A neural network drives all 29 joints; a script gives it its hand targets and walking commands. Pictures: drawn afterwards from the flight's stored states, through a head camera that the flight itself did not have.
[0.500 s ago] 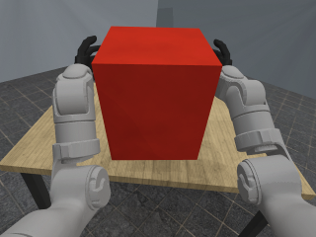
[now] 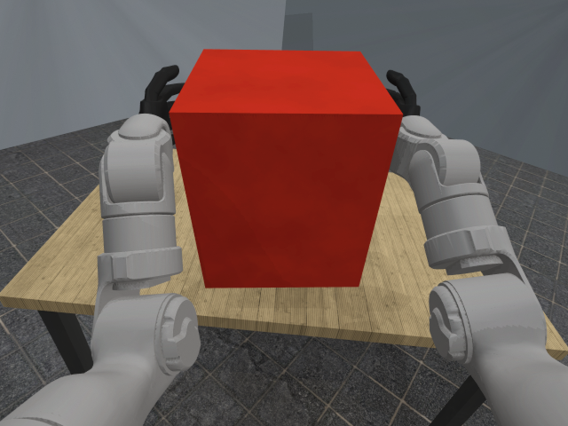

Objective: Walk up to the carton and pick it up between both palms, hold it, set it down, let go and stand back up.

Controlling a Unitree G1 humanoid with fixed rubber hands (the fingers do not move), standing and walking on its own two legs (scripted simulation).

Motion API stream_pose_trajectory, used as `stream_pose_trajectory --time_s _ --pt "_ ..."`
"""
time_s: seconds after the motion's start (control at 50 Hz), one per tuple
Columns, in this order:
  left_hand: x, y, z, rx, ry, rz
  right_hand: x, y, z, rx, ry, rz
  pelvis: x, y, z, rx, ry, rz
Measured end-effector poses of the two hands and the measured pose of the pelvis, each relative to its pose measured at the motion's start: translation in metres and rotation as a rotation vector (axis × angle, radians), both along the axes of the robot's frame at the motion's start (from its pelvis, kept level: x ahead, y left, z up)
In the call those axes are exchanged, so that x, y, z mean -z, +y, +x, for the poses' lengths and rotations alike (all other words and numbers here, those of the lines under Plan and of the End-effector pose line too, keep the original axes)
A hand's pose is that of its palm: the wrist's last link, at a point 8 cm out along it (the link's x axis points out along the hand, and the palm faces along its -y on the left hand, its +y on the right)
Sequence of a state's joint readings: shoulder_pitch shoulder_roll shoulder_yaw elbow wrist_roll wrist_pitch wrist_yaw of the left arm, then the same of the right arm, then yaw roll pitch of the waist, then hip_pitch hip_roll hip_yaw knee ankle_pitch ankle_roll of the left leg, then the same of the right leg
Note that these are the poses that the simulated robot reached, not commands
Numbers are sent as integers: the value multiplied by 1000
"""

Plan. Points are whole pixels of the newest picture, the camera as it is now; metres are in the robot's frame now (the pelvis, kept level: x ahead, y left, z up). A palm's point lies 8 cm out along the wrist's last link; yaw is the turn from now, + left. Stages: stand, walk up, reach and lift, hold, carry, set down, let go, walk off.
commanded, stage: hold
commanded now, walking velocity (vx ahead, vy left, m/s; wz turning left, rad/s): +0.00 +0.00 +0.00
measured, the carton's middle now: (282, 170) +0.37 +0.00 +0.25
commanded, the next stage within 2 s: none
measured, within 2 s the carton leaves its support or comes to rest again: neither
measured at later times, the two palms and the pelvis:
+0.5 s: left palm (155, 126) +0.36 +0.16 +0.30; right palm (400, 127) +0.37 -0.14 +0.32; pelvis +0.00 +0.00 +0.00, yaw +0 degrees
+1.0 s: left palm (158, 124) +0.36 +0.16 +0.30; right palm (404, 128) +0.36 -0.14 +0.32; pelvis +0.00 +0.00 +0.00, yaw +0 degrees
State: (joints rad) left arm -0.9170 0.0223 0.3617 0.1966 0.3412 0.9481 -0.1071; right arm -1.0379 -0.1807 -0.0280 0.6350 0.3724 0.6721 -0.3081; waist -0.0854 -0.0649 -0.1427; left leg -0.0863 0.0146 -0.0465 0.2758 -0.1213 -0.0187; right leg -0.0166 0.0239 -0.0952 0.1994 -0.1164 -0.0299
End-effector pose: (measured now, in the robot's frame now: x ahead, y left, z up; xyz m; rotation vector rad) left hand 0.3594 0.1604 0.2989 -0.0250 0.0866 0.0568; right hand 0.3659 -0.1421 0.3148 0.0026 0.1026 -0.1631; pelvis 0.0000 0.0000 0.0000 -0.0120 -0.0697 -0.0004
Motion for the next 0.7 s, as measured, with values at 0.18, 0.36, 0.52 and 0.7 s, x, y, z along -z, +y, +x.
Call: stream_pose_trajectory --time_s 0.18,0.36,0.52,0.7 --pt "-5 1 0 -2 -26 -10 -6 1 1 -2 -25 3 0 -2 2 -2 9 0" --pt "-3 1 2 3 -14 -3 -2 1 2 2 -13 5 0 -1 3 -6 5 0" --pt "-2 2 1 7 -17 -5 -4 2 0 3 -15 -9 0 -1 4 -1 -2 -1" --pt "-2 6 -5 -5 -19 -7 -6 6 -2 -6 -16 3 0 0 2 -4 -11 -1"
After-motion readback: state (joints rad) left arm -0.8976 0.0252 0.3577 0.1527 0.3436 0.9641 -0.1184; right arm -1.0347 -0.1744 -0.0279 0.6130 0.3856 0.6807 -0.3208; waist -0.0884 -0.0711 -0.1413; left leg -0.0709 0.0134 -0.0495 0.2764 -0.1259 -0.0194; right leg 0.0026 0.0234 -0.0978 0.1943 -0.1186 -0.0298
